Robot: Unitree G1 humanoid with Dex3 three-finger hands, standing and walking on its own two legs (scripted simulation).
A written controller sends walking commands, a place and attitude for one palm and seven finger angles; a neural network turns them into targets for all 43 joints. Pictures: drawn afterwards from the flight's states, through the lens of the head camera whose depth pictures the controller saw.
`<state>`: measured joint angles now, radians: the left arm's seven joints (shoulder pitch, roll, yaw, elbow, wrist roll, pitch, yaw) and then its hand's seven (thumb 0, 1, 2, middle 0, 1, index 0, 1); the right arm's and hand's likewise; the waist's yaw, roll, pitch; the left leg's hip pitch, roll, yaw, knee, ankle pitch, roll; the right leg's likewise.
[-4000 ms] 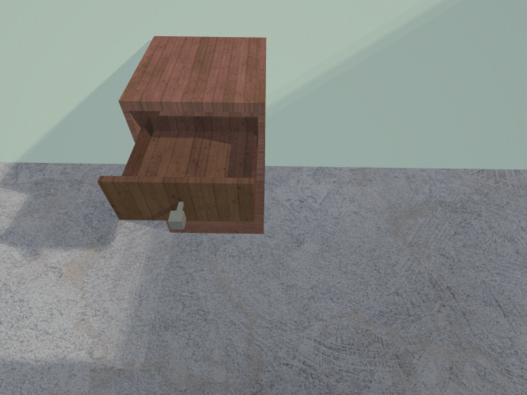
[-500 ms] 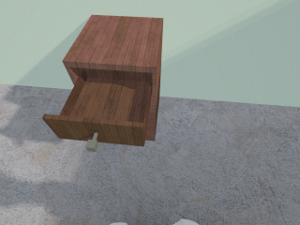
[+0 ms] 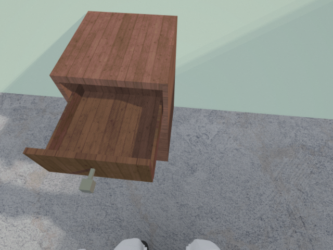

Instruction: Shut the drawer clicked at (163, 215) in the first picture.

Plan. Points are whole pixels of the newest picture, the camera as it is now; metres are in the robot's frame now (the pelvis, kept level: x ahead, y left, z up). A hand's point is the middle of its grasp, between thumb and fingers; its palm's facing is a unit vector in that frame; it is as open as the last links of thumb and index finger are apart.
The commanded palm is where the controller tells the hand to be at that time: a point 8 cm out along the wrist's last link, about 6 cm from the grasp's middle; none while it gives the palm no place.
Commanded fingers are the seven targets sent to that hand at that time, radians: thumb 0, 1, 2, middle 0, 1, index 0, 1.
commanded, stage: come to a stop and stand still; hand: left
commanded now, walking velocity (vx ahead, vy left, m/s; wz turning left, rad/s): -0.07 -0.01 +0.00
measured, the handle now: (89, 180) +0.31 +0.28 -0.18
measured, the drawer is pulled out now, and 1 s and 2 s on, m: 0.29 0.29 0.29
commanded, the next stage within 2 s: look again from close up in 1.08 s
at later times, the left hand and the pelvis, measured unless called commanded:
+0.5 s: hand out of the picture +0.01 +0.16 -0.17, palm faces +0.11 -0.97 -0.23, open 7.4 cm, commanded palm none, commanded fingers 0.00 0.90 0.90 -0.20 -0.30 -0.20 -0.30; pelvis +0.00 -0.02 +0.01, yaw +2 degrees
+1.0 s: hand out of the picture -0.02 +0.22 -0.16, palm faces +0.01 -0.97 -0.23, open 7.4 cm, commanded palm none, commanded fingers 0.00 0.90 0.90 -0.20 -0.30 -0.20 -0.30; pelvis -0.04 +0.04 +0.01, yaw +0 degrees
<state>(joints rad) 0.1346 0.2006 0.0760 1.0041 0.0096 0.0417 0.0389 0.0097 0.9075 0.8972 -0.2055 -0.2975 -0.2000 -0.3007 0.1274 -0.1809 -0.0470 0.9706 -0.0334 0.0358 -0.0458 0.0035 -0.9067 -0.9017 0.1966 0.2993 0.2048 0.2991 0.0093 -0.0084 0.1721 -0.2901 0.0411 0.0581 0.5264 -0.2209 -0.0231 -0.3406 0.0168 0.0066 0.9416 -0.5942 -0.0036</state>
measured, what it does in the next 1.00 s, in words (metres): steps on the spot: right foot, then left foot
